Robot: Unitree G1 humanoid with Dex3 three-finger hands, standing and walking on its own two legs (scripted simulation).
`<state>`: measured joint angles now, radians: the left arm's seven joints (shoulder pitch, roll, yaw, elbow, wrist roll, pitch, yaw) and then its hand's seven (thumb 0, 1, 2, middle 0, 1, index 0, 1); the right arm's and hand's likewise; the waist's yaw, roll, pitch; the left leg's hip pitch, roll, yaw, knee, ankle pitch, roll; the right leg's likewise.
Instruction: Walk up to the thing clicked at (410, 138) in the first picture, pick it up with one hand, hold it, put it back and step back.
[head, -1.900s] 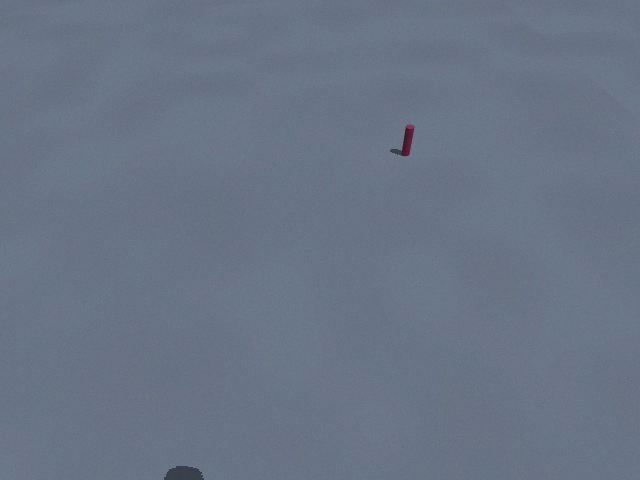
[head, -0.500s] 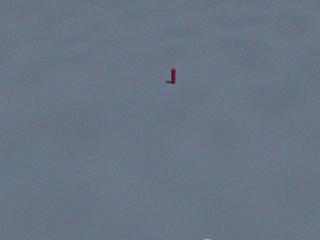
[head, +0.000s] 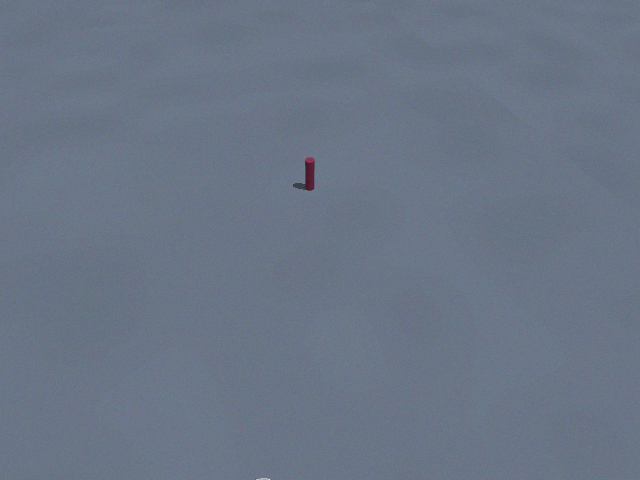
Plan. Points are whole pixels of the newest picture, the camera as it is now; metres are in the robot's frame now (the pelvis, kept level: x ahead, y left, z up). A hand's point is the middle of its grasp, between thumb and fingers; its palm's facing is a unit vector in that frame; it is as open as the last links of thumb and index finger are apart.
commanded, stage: walk up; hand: left
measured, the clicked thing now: (309, 174) +1.50 +0.14 -0.68
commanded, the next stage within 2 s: none
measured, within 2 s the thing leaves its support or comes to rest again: neither
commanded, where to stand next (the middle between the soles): +1.13 -0.04 m, yaw -4 degrees
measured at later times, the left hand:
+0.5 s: hand (218, 305) +0.41 +0.22 -0.11, palm faces -0.12 -0.91 -0.40, open 7.4 cm
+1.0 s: hand (207, 255) +0.55 +0.28 -0.14, palm faces -0.12 -0.93 -0.35, open 7.4 cm
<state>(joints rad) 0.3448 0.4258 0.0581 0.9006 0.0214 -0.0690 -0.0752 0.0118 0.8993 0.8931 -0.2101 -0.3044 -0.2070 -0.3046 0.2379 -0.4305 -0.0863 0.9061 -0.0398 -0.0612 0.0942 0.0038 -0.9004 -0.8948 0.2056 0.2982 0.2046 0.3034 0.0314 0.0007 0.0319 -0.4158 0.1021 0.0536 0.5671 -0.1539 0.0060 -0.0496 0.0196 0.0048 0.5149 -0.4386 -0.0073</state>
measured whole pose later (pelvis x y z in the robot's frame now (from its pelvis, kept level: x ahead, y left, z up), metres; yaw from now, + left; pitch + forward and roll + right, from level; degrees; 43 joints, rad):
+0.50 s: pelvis +0.26 -0.04 +0.00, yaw -4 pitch -3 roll +1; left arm 0.16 0.40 0.05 0.86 0.00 -0.10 -0.07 0.01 0.91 0.89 -0.20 -0.30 -0.20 -0.30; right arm 0.34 -0.44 -0.05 0.91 -0.01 -0.04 0.05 0.01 -0.90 -0.89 0.21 0.30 0.20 0.30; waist -0.03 0.04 0.09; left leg -0.25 0.07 0.03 1.08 -0.46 0.03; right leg -0.37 -0.04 -0.06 0.64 -0.23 -0.03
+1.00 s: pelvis +0.49 +0.00 +0.01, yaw -5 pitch -2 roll +0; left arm 0.31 0.46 0.04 0.93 0.00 -0.06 -0.04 0.01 0.91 0.89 -0.20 -0.30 -0.20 -0.30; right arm 0.25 -0.40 -0.05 0.84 0.00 -0.09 0.06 0.00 -0.90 -0.89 0.21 0.30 0.20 0.30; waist 0.01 -0.06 0.08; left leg -0.28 0.04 0.11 0.55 -0.23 0.03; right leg -0.43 -0.06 0.01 1.07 -0.36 -0.03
